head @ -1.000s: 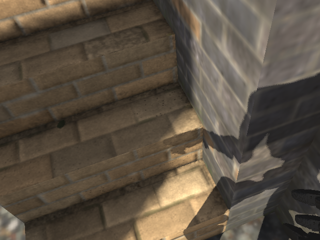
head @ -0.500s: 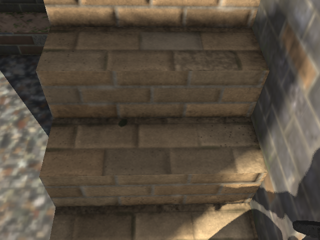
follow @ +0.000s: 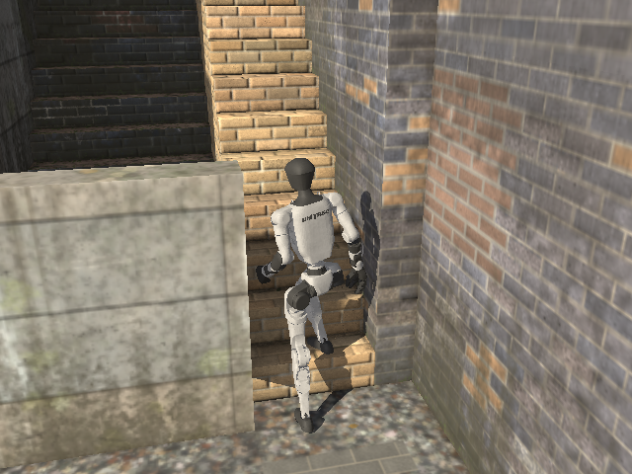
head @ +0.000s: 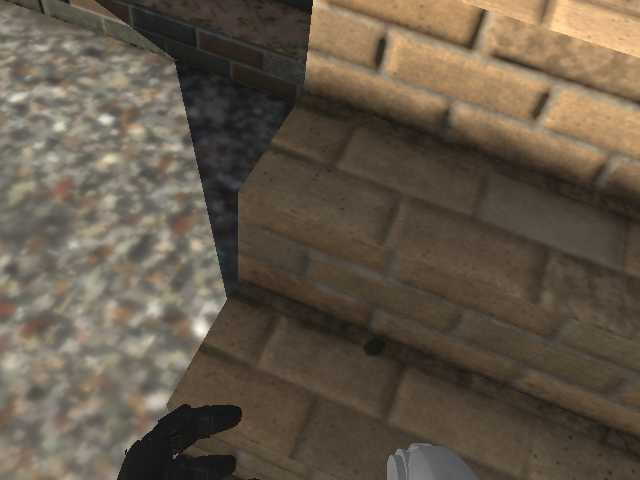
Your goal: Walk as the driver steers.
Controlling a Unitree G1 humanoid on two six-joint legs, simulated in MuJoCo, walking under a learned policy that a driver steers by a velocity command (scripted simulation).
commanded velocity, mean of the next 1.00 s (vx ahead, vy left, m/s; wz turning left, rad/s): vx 0.86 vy -0.08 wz -0.66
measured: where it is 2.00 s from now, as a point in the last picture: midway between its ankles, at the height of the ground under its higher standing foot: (525, 304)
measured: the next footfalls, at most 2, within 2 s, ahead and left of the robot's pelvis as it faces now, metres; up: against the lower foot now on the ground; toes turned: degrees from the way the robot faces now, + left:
right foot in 0.02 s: +0.15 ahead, -0.12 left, +0.22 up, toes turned +4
left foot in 0.48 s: +0.41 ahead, +0.16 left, +0.43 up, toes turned -14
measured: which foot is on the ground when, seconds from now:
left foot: down 0.00-0.02, up 0.04-0.46, down 0.48-0.86, up 0.88-1.00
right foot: up 0.00-0.00, down 0.02-0.52, up 0.54-0.88, down 0.90-1.00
